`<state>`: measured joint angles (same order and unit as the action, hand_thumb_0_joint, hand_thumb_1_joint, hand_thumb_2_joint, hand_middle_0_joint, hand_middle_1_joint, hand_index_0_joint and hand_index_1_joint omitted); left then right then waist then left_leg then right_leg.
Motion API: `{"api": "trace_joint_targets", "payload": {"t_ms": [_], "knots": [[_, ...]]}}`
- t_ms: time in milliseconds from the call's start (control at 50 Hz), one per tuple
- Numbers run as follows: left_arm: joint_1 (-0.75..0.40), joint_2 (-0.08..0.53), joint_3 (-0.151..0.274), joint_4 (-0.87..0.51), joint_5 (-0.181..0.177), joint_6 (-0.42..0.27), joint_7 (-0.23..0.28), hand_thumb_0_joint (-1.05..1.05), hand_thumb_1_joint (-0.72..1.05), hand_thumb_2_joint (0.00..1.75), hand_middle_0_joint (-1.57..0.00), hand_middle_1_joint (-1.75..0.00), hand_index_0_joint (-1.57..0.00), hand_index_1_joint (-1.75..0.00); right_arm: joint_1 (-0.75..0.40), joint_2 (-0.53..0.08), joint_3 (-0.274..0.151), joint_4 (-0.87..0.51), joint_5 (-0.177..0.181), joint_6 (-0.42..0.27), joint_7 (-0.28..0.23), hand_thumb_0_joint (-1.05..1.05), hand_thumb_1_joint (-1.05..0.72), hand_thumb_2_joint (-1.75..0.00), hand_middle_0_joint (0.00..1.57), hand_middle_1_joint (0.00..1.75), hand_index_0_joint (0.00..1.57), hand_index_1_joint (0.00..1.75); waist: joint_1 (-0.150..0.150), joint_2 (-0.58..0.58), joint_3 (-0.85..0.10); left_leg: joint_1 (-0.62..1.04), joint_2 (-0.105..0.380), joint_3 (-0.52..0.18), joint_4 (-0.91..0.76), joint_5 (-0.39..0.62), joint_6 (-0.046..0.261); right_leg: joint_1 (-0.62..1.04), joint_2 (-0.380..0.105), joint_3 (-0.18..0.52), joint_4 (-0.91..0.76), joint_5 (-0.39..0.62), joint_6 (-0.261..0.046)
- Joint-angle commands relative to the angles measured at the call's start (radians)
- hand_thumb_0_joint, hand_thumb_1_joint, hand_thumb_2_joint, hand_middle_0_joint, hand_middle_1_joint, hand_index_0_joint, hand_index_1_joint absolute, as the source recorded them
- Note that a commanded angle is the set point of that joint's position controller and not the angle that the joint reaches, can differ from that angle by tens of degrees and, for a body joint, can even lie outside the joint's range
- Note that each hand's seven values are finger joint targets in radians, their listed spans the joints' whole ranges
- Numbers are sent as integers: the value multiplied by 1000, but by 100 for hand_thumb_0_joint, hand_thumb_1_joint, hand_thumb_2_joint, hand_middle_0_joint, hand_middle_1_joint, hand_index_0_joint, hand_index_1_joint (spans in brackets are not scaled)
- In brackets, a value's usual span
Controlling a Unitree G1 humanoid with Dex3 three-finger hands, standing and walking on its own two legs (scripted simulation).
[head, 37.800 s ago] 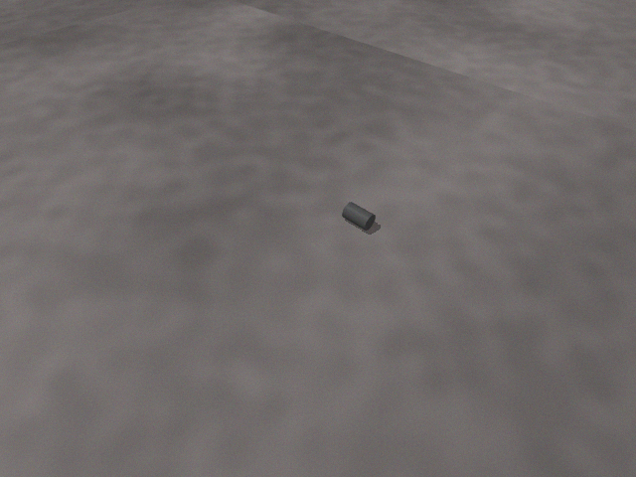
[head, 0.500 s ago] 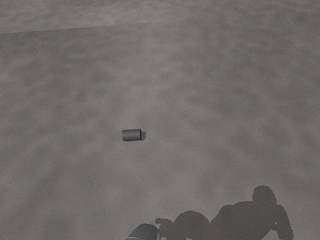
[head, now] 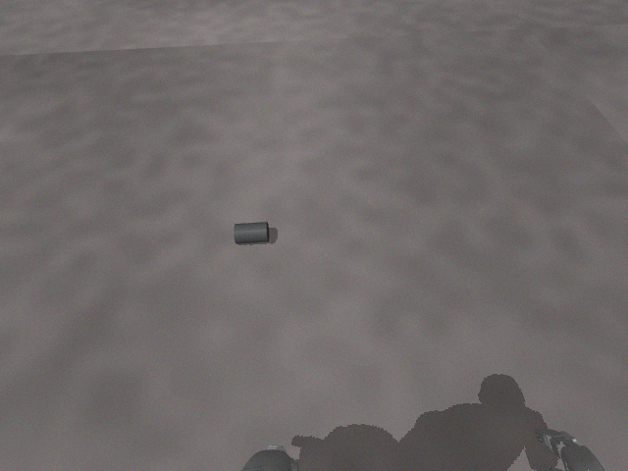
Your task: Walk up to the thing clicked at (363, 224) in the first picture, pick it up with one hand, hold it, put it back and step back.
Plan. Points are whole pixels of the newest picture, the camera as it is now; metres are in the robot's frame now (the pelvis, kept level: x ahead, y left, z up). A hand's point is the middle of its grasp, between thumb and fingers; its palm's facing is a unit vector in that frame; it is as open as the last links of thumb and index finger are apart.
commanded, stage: step back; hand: left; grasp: from above
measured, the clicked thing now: (251, 232) +1.03 +0.32 -0.71
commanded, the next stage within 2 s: stand in 1.12 s
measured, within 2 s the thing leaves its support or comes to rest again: neither
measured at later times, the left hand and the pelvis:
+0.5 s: hand out of the picture +0.03 +0.29 -0.13, palm faces +0.02 -0.91 -0.40, open 7.4 cm; pelvis -0.03 +0.00 +0.01, yaw +2 degrees
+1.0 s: hand out of the picture +0.08 +0.29 -0.14, palm faces +0.06 -0.93 -0.36, open 7.4 cm; pelvis +0.02 +0.03 +0.01, yaw +3 degrees
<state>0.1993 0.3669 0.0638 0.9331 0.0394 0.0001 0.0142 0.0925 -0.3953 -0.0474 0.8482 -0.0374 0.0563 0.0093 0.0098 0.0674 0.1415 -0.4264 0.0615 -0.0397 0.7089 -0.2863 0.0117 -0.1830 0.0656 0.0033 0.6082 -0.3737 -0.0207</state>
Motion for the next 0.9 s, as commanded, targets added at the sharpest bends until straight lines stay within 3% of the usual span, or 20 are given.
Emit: {"api": "trace_joint_targets", "payload": {"t_ms": [0, 40, 140, 200, 220, 260, 280, 320, 380, 460, 500, 520, 560, 640, 720, 740, 760, 780, 840, 880], "knots": [[-76, 342, 89, -99, 7, -46, 18, 0, 90, 90, -20, -30, -20, -30, -31, -214, -67, -48, 19, -16, -14, 0, -90, -90, 20, 30, 20, 30, 16, -142, -5, -15, -44, -194, 270, -210, -18, -257, -441, 529, -360, -261, -228], [-107, 278, 71, -91, 5, -52, 21, 0, 90, 90, -20, -30, -20, -30, 28, -179, -55, -4, 31, -32, -11, 0, -90, -90, 20, 30, 20, 30, -13, -127, -43, -35, -106, -136, 273, -142, -22, -133, -318, 304, -268, 38, -168], [-27, 288, 77, -67, 14, -46, 1, 0, 90, 90, -20, -30, -20, -30, 17, -163, -49, 8, 5, -56, 9, 0, -90, -90, 20, 30, 20, 30, 48, -233, -48, 17, -75, -22, -9, -193, -35, -71, -300, 276, -298, -247, -150], [-43, 273, 60, -66, 3, -29, -11, 0, 90, 90, -20, -30, -20, -30, 89, -150, -58, 52, 6, -79, 6, 0, -90, -90, 20, 30, 20, 30, 8, -216, -83, 226, -104, 56, -291, -85, -13, -103, -268, 198, -211, -125, -120], [-20, 239, 40, -63, 1, -24, -14, 0, 90, 90, -20, -30, -20, -30, 114, -164, -68, 66, 2, -88, 1, 0, -90, -90, 20, 30, 20, 30, -7, -168, -104, 337, -89, 5, -328, -46, 4, -169, -230, 150, -133, -72, -92], [-70, 199, 31, -61, -22, -22, -14, 0, 90, 90, -20, -30, -20, -30, 150, -292, -91, 73, -3, -94, -1, 0, -90, -90, 20, 30, 20, 30, -40, 79, -124, 308, 219, -501, -482, -524, 171, -330, -63, -32, 149, -188, -7], [-82, 250, 47, -59, -12, -24, -14, 0, 90, 90, -20, -30, -20, -30, 144, -304, -96, 63, -1, -98, 0, 0, -90, -90, 20, 30, 20, 30, -49, 36, -84, 214, 262, -541, -516, -535, 223, -293, -90, 36, 261, -201, -4], [-62, 221, 41, -54, -19, -33, -20, 0, 90, 90, -20, -30, -20, -30, 114, -250, -76, 56, -5, -108, -6, 0, -90, -90, 20, 30, 20, 30, -20, 21, -71, 271, 202, -420, -460, -314, 196, -335, -117, 66, 249, -138, -10], [-22, 217, 43, -20, -20, -44, -28, 0, 90, 90, -20, -30, -20, -30, 90, -242, -78, 60, -6, -101, -3, 0, -90, -90, 20, 30, 20, 30, -24, 128, -87, 213, 146, -286, -427, -205, 166, -217, -100, 2, 113, -109, 0], [78, 217, 60, 39, -2, -55, -11, 0, 90, 90, -20, -30, -20, -30, 46, -164, -49, 35, 13, -68, 1, 0, -90, -90, 20, 30, 20, 30, 53, -2, -108, -80, 40, -119, -202, -260, 67, 185, -46, -17, -178, 56, -10], [95, 357, 90, 23, 10, -63, -1, 0, 90, 90, -20, -30, -20, -30, 30, -123, -37, 19, 13, -66, -12, 0, -90, -90, 20, 30, 20, 30, 83, -230, -76, -218, -117, -64, 176, -301, 1, 94, -435, 562, -430, -411, -167], [16, 362, 92, -11, 5, -66, -2, 0, 90, 90, -20, -30, -20, -30, 52, -185, -56, 36, 9, -68, -18, 0, -90, -90, 20, 30, 20, 30, 54, -153, -17, -172, -59, -122, 242, -269, -4, -18, -495, 589, -424, -382, -232], [-33, 292, 76, -28, -8, -75, 2, 0, 90, 90, -20, -30, -20, -30, 108, -183, -56, 70, 17, -80, -14, 0, -90, -90, 20, 30, 20, 30, 21, -95, -9, -143, -34, -125, 233, -185, -5, 1, -411, 409, -354, -96, -206], [-78, 270, 57, -27, -5, -72, -5, 0, 90, 90, -20, -30, -20, -30, 130, -148, -48, 96, 12, -84, 0, 0, -90, -90, 20, 30, 20, 30, 8, -199, -81, 62, -30, -2, 13, -151, -13, -63, -328, 175, -264, 201, -154], [-83, 221, 23, -30, -27, -47, -5, 0, 90, 90, -20, -30, -20, -30, 143, -143, -53, 120, 4, -96, -15, 0, -90, -90, 20, 30, 20, 30, -24, -141, -167, 297, -40, 28, -270, 207, 11, -88, -233, 49, -25, 466, -58], [-69, 188, 10, -37, -36, -44, -5, 0, 90, 90, -20, -30, -20, -30, 133, -190, -61, 114, -3, -100, -23, 0, -90, -90, 20, 30, 20, 30, -15, -26, -215, 340, 90, -127, -287, 342, 49, -121, -175, 16, 50, 388, -18], [-53, 179, 8, -17, -51, -30, -3, 0, 90, 90, -20, -30, -20, -30, 55, -234, -58, 89, 6, -101, -24, 0, -90, -90, 20, 30, 20, 30, 17, 28, -213, 239, 202, -275, -318, 244, 145, -103, -94, -15, 75, 101, 12], [-55, 206, 18, 6, -47, -24, 1, 0, 90, 90, -20, -30, -20, -30, 25, -256, -62, 89, 15, -95, -20, 0, -90, -90, 20, 30, 20, 30, 13, 39, -196, 158, 228, -278, -320, 214, 194, -15, -93, -7, 47, -55, 5], [-40, 209, 9, 46, -33, -38, 3, 0, 90, 90, -20, -30, -20, -30, -47, -193, -36, 102, 18, -83, -20, 0, -90, -90, 20, 30, 20, 30, 36, 40, -162, 118, 118, -138, -261, 198, 72, 41, -140, 43, -124, 144, -18], [-72, 245, 16, 50, -32, -45, 1, 0, 90, 90, -20, -30, -20, -30, -41, -167, -28, 123, 21, -82, -20, 0, -90, -90, 20, 30, 20, 30, 7, -8, -169, 167, 52, -64, -231, 184, 29, 21, -186, 100, -157, 260, -31]]}}
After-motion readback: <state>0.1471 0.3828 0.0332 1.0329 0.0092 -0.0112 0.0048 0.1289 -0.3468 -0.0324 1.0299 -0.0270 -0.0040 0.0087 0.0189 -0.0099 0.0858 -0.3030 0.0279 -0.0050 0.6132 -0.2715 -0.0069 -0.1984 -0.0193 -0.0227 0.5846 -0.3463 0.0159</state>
